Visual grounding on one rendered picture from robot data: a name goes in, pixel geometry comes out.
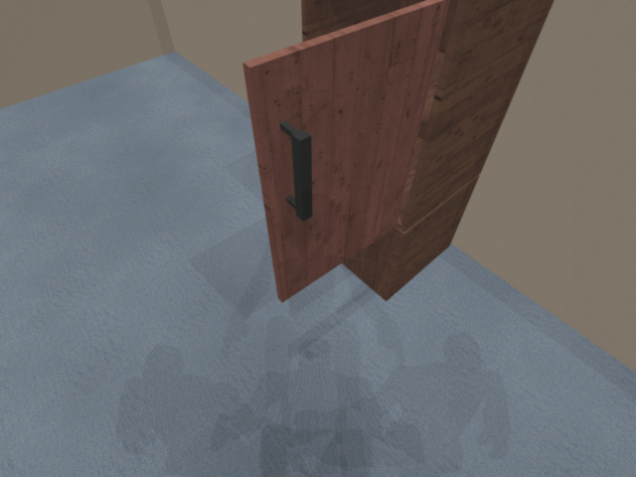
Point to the handle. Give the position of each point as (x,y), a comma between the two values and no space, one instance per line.
(302,170)

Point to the cupboard door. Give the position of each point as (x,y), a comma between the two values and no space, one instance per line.
(360,93)

